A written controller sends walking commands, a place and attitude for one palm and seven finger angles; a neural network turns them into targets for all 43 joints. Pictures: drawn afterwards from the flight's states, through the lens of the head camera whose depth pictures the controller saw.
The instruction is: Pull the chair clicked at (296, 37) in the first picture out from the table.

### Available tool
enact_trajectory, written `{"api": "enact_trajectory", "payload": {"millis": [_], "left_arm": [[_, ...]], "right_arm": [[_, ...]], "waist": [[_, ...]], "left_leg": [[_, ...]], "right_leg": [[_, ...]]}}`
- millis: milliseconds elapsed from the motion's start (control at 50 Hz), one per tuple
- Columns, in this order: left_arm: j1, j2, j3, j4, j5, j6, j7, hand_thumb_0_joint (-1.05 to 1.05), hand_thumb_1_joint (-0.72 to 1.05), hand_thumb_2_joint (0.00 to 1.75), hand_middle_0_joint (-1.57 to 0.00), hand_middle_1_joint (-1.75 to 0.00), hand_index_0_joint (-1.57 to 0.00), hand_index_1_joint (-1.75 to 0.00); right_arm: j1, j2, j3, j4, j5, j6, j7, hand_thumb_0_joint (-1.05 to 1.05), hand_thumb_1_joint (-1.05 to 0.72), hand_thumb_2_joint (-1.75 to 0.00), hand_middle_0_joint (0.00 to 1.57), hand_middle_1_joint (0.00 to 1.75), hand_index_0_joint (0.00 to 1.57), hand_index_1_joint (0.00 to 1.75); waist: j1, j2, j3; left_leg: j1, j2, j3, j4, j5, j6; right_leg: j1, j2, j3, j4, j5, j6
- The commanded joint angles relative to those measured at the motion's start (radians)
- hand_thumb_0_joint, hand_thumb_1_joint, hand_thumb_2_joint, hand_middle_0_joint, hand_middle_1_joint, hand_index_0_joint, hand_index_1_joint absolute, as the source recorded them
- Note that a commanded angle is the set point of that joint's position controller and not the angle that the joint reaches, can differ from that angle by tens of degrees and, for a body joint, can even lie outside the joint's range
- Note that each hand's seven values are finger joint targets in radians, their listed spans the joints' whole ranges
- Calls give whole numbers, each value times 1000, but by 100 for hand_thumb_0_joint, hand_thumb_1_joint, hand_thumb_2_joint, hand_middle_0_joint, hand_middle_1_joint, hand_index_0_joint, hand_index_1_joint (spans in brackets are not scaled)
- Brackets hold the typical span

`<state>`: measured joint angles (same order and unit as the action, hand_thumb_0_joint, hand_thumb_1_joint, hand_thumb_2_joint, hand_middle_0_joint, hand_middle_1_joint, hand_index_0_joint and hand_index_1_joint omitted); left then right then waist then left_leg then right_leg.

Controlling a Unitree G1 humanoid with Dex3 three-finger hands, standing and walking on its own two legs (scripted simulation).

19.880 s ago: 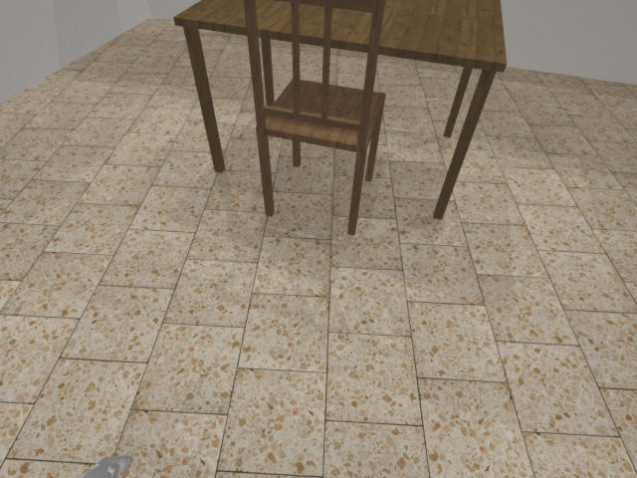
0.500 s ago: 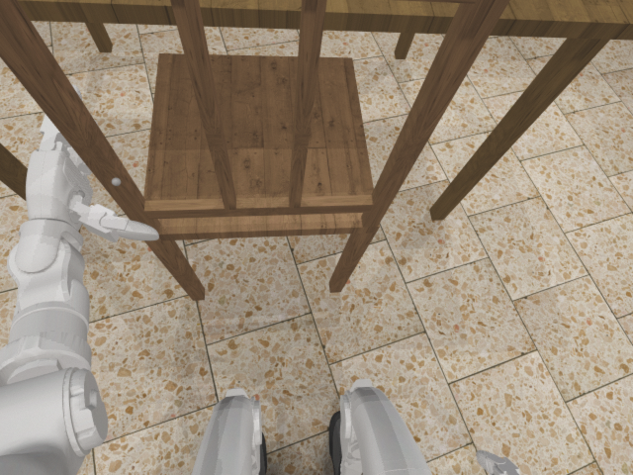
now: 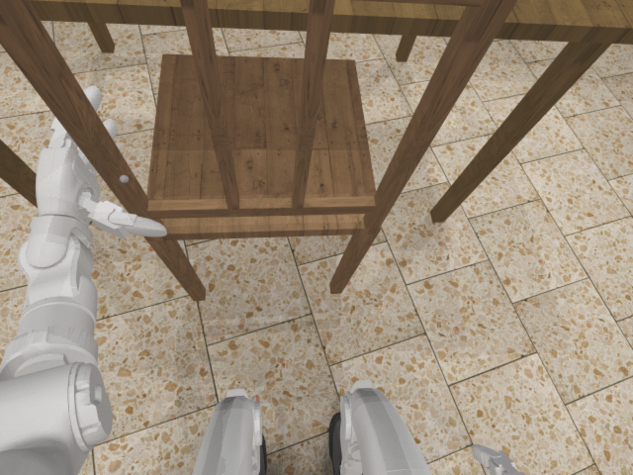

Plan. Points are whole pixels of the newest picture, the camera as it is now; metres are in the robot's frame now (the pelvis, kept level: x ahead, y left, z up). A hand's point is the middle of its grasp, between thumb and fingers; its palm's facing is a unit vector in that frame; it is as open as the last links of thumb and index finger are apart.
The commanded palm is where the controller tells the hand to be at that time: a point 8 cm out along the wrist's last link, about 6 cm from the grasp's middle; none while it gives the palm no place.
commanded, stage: hook a spindle and tug to test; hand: left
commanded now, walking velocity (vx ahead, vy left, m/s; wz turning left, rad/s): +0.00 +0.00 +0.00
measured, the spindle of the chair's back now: (219, 132) +0.50 +0.10 +0.06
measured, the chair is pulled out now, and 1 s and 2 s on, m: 0.00 0.02 0.08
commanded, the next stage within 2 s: step backward, pulling the chair out in 1.28 s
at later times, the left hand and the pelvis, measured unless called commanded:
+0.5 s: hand (129, 183) +0.45 +0.21 +0.02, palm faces +0.05 -1.00 -0.04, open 8.5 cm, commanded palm +0.43 +0.25 +0.02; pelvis +0.01 +0.00 +0.01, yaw +0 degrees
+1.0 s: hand (130, 190) +0.45 +0.21 +0.02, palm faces +0.04 -1.00 -0.03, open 5.7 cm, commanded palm +0.41 +0.26 +0.02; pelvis +0.01 +0.00 +0.01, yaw -1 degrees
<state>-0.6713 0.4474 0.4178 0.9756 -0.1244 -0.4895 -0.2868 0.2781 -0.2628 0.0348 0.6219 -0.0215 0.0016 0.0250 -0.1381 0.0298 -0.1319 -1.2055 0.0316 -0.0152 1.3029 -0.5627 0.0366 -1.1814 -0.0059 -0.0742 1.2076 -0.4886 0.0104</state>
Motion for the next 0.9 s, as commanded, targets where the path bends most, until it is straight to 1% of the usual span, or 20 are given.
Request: {"api": "enact_trajectory", "payload": {"millis": [0, 60, 100, 120, 140, 180, 260, 300, 320, 400, 460, 500, 560, 580, 600, 680, 760, 820, 840, 880], "left_arm": [[-312, 208, 3, -236, -13, -82, 8, 0, -50, 30, -27, -74, -27, -74], [-302, 185, -17, -265, -17, -84, 8, 0, -50, 30, -32, -90, -32, -90], [-275, 180, -22, -282, -21, -83, 7, 0, -39, 35, -36, -101, -36, -101], [-289, 154, -46, -286, -23, -82, 6, 0, -33, 37, -38, -107, -38, -107], [-275, 164, -36, -284, -21, -81, 8, 0, -28, 40, -39, -112, -39, -112], [-297, 154, -45, -261, -20, -79, 12, 0, -16, 44, -43, -123, -43, -123], [-306, 171, -31, -277, -15, -98, 23, 0, 6, 54, -50, -145, -50, -145], [-286, 140, -55, -277, -16, -101, 22, 0, 17, 59, -50, -145, -50, -145], [-291, 135, -53, -260, -20, -99, 22, 0, 23, 61, -50, -145, -50, -145], [-291, 196, -7, -252, -16, -105, 21, 0, 45, 71, -50, -145, -50, -145], [-308, 176, -21, -217, -15, -100, 14, 0, 62, 78, -50, -145, -50, -145], [-322, 214, 6, -198, -11, -99, 12, 0, 73, 83, -50, -145, -50, -145], [-319, 200, -1, -206, -14, -95, 3, 0, 90, 90, -50, -145, -50, -145], [-311, 217, 15, -209, -18, -94, 2, 0, 90, 90, -50, -145, -50, -145], [-313, 196, -2, -191, -22, -90, -2, 0, 90, 90, -50, -145, -50, -145], [-227, 253, 65, -219, -38, -77, -9, 0, 90, 90, -50, -145, -50, -145], [-181, 223, 36, -251, -30, -67, -8, 0, 90, 90, -50, -145, -50, -145], [-150, 238, 55, -316, -37, -71, -1, 0, 90, 90, -50, -145, -50, -145], [-94, 208, 43, -295, -41, -62, -2, 0, 90, 90, -50, -145, -50, -145], [-85, 217, 52, -304, -43, -59, 1, 0, 90, 90, -50, -145, -50, -145]], "right_arm": [[139, -177, -70, -59, -2, -19, -9, 0, -90, -90, 20, 30, 20, 30], [136, -176, -74, -58, -1, -18, -5, 0, -90, -90, 20, 30, 20, 30], [142, -178, -77, -62, 0, -19, -5, 0, -90, -90, 20, 30, 20, 30], [135, -174, -76, -56, 2, -20, -5, 0, -90, -90, 20, 30, 20, 30], [136, -176, -78, -54, 1, -19, -4, 0, -90, -90, 20, 30, 20, 30], [135, -174, -78, -47, 2, -18, -8, 0, -90, -90, 20, 30, 20, 30], [136, -173, -77, -44, -2, -21, -10, 0, -90, -90, 20, 30, 20, 30], [136, -169, -78, -48, 0, -24, -9, 0, -90, -90, 20, 30, 20, 30], [131, -168, -77, -42, 0, -24, -9, 0, -90, -90, 20, 30, 20, 30], [131, -174, -75, -46, 0, -23, -13, 0, -90, -90, 20, 30, 20, 30], [125, -169, -71, -42, 0, -22, -14, 0, -90, -90, 20, 30, 20, 30], [130, -173, -70, -45, -1, -21, -16, 0, -90, -90, 20, 30, 20, 30], [128, -172, -71, -48, -1, -20, -16, 0, -90, -90, 20, 30, 20, 30], [127, -175, -72, -52, -1, -19, -17, 0, -90, -90, 20, 30, 20, 30], [130, -173, -70, -51, 0, -19, -16, 0, -90, -90, 20, 30, 20, 30], [124, -174, -70, -70, 3, -16, -16, 0, -90, -90, 20, 30, 20, 30], [116, -169, -69, -82, 8, -14, -8, 0, -90, -90, 20, 30, 20, 30], [117, -170, -73, -91, 8, -18, -6, 0, -90, -90, 20, 30, 20, 30], [116, -165, -74, -95, 9, -20, -4, 0, -90, -90, 20, 30, 20, 30], [112, -166, -73, -95, 9, -20, -4, 0, -90, -90, 20, 30, 20, 30]], "waist": [[-2, 127, -518], [1, 149, -541], [5, 149, -552], [-5, 158, -533], [3, 146, -529], [-13, 111, -496], [-1, 150, -512], [-4, 148, -513], [-9, 120, -492], [3, 124, -508], [-5, 125, -474], [-4, 110, -477], [-1, 120, -511], [3, 123, -516], [-7, 114, -506], [25, 78, -541], [26, 102, -513], [39, 114, -542], [41, 98, -527], [37, 77, -506]], "left_leg": [[440, -10, -68, -167, 458, -25], [478, -9, -69, -171, 483, -31], [502, -4, -77, -176, 516, -36], [507, -4, -74, -178, 510, -37], [502, -4, -77, -182, 502, -39], [460, -7, -67, -178, 454, -29], [488, -10, -72, -183, 482, -36], [500, -9, -71, -182, 490, -37], [479, -10, -65, -182, 468, -33], [443, -15, -58, -175, 445, -26], [421, -17, -54, -173, 427, -25], [394, -19, -52, -167, 420, -20], [417, -18, -52, -162, 439, -20], [416, -17, -51, -161, 445, -21], [412, -18, -51, -160, 441, -19], [367, -22, -40, -161, 453, -13], [372, -19, -36, -171, 442, -15], [405, -16, -38, -178, 469, -19], [398, -19, -35, -182, 468, -19], [364, -18, -28, -182, 445, -15]], "right_leg": [[216, 43, 13, -120, 256, -39], [215, 42, 12, -127, 266, -39], [209, 43, 7, -125, 269, -41], [198, 42, 6, -131, 267, -39], [205, 42, 5, -133, 260, -41], [210, 42, 10, -139, 255, -37], [207, 40, 8, -134, 257, -42], [199, 40, 7, -135, 257, -42], [208, 39, 8, -142, 258, -39], [243, 38, 19, -131, 267, -41], [232, 36, 20, -135, 260, -39], [250, 37, 25, -127, 267, -39], [249, 36, 25, -126, 278, -38], [253, 35, 26, -125, 283, -38], [243, 37, 24, -126, 280, -37], [330, 35, 35, -124, 329, -34], [307, 36, 33, -127, 310, -34], [319, 37, 32, -128, 322, -35], [328, 39, 31, -134, 326, -34], [338, 40, 36, -136, 326, -32]]}}
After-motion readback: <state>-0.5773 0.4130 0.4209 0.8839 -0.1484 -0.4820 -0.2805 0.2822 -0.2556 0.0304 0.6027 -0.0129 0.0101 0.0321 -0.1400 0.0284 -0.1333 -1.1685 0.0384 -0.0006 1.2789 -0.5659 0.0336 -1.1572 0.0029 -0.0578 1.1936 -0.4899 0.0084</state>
